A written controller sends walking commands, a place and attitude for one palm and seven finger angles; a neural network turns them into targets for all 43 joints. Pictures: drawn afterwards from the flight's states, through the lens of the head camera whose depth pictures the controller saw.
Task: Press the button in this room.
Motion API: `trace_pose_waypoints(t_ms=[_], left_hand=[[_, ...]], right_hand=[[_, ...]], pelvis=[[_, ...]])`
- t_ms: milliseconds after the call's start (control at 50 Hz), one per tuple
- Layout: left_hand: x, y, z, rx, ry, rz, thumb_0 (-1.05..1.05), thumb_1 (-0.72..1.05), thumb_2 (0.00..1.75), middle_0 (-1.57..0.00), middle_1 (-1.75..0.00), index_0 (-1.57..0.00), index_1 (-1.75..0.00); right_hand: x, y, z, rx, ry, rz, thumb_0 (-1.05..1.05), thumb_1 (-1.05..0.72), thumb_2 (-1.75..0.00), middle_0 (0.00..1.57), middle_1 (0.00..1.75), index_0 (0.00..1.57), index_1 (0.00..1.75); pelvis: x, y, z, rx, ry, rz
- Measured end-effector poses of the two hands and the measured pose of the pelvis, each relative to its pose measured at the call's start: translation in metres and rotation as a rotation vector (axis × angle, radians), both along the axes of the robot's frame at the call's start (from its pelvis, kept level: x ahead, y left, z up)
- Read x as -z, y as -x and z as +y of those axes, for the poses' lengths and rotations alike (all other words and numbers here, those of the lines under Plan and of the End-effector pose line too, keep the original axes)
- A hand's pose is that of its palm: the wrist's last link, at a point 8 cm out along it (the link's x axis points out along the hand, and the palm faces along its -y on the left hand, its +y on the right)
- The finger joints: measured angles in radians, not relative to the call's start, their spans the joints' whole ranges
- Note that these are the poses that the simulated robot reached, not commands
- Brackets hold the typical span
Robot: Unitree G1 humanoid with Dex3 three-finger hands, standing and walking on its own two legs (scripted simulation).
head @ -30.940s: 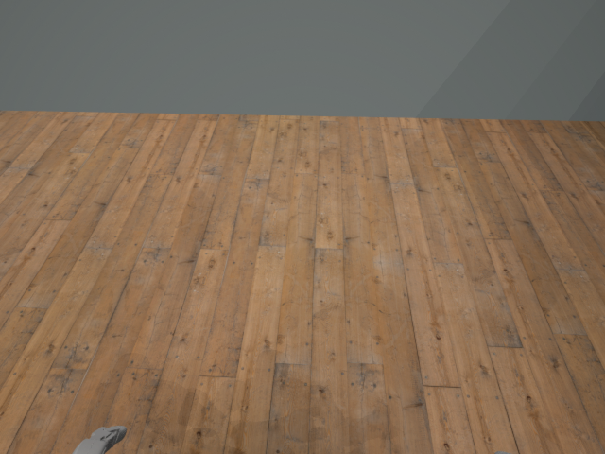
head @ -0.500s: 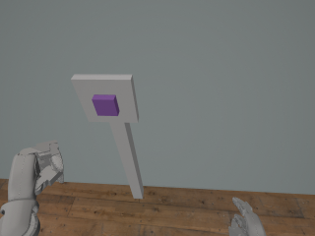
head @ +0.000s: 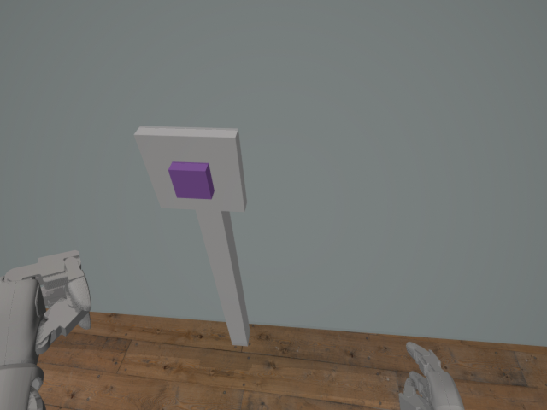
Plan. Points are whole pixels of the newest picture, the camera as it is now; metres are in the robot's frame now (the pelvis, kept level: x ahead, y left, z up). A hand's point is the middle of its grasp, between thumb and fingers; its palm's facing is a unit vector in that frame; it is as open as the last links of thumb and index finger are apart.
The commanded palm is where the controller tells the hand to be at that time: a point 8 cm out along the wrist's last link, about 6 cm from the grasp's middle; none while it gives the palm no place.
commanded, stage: step back with the hand held close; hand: left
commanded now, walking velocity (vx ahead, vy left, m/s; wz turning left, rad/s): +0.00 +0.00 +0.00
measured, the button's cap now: (192, 179) +0.48 +0.23 +0.08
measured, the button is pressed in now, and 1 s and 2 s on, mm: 0 0 0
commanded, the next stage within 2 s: stop stepping back and stand still in 1.36 s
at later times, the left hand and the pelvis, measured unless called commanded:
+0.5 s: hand (68, 317) +0.16 +0.25 +0.15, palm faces +0.28 -0.82 -0.49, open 3.1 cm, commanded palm +0.10 +0.30 +0.17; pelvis -0.04 +0.02 +0.00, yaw -1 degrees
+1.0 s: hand (1, 381) +0.09 +0.27 +0.16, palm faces +0.38 -0.82 -0.42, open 3.1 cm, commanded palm +0.02 +0.31 +0.17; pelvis -0.11 +0.03 -0.02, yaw +0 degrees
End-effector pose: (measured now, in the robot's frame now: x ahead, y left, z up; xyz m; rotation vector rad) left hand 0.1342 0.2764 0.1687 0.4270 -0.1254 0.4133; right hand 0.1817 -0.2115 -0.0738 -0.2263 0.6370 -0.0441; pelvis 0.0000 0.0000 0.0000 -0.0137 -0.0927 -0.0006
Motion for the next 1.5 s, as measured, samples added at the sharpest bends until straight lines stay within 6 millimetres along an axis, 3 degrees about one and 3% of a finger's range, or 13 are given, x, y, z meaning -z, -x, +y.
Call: trace_pose_waypoints(t_ms=[200, 360, 460, 580, 780, 1000, 1120, 1180, 1260, 1360, 1500], left_hand=[[-0.013, 0.0, 0.007, 0.015, -0.066, -0.036, 0.01, 0.89, 0.9, -1.31, -1.5, -1.31, -1.5], [0.008, -0.005, 0.005, 0.096, -0.059, 0.079, 0.01, 0.89, 0.9, -1.31, -1.5, -1.31, -1.5], [0.004, 0.004, 0.011, 0.138, -0.102, 0.067, 0.01, 0.88, 0.9, -1.31, -1.5, -1.31, -1.5], [-0.005, 0.022, 0.024, 0.124, -0.15, 0.0, 0.01, 0.88, 0.9, -1.31, -1.5, -1.31, -1.5], [0.002, 0.062, 0.025, 0.094, -0.145, -0.06, 0.01, 0.89, 0.9, -1.31, -1.5, -1.31, -1.5], [-0.003, 0.083, 0.033, 0.13, -0.14, -0.185, 0.01, 0.88, 0.9, -1.31, -1.5, -1.31, -1.5], [-0.013, 0.096, 0.045, 0.111, -0.192, -0.178, 0.01, 0.88, 0.9, -1.31, -1.5, -1.31, -1.5], [-0.013, 0.107, 0.041, 0.117, -0.17, -0.157, 0.01, 0.89, 0.9, -1.31, -1.5, -1.31, -1.5], [-0.004, 0.117, 0.021, 0.182, -0.147, -0.126, 0.01, 0.89, 0.9, -1.31, -1.5, -1.31, -1.5], [-0.008, 0.131, 0.0, 0.298, -0.16, -0.138, 0.01, 0.88, 0.9, -1.31, -1.5, -1.31, -1.5], [-0.02, 0.176, 0.015, 0.282, -0.194, -0.225, 0.01, 0.88, 0.9, -1.31, -1.5, -1.31, -1.5]], right_hand=[[0.001, 0.014, -0.004, 0.028, -0.004, 0.029, 0.01, -0.9, -0.9, 0.2, 0.3, 0.2, 0.3], [0.005, 0.039, -0.017, 0.105, 0.036, 0.109, 0.01, -0.9, -0.9, 0.2, 0.3, 0.2, 0.3], [0.004, 0.054, -0.017, 0.142, 0.059, 0.133, 0.01, -0.9, -0.9, 0.2, 0.3, 0.2, 0.3], [0.001, 0.065, -0.008, 0.134, 0.062, 0.103, 0.01, -0.9, -0.9, 0.2, 0.3, 0.2, 0.3], [0.003, 0.086, 0.008, 0.079, 0.054, 0.032, 0.01, -0.9, -0.9, 0.2, 0.3, 0.2, 0.3], [0.01, 0.134, 0.007, 0.102, 0.118, 0.085, 0.01, -0.9, -0.9, 0.2, 0.3, 0.21, 0.3], [0.006, 0.156, 0.016, 0.107, 0.091, 0.107, 0.01, -0.9, -0.9, 0.2, 0.3, 0.2, 0.3], [0.003, 0.161, 0.02, 0.089, 0.071, 0.101, 0.01, -0.9, -0.9, 0.2, 0.3, 0.21, 0.3], [0.009, 0.165, 0.018, 0.051, 0.053, 0.083, 0.01, -0.9, -0.9, 0.2, 0.3, 0.21, 0.3], [0.014, 0.187, 0.01, 0.082, 0.049, 0.092, 0.01, -0.9, -0.9, 0.2, 0.3, 0.21, 0.3], [-0.001, 0.226, -0.008, 0.157, 0.082, 0.015, 0.01, -0.9, -0.9, 0.2, 0.3, 0.21, 0.3]], pelvis=[[-0.001, 0.008, 0.0, 0.007, 0.009, 0.028], [0.0, 0.021, 0.011, 0.021, 0.006, 0.091], [0.003, 0.03, 0.016, 0.02, 0.004, 0.101], [0.007, 0.047, 0.022, 0.021, 0.004, 0.098], [0.018, 0.079, 0.024, 0.009, 0.014, 0.083], [0.024, 0.106, 0.035, 0.003, 0.044, 0.079], [0.015, 0.118, 0.033, -0.014, 0.074, 0.12], [0.011, 0.126, 0.029, 0.011, 0.063, 0.163], [0.017, 0.15, 0.022, 0.055, 0.022, 0.199], [0.018, 0.179, 0.018, 0.067, 0.06, 0.144], [0.023, 0.198, 0.02, 0.042, 0.067, 0.069]])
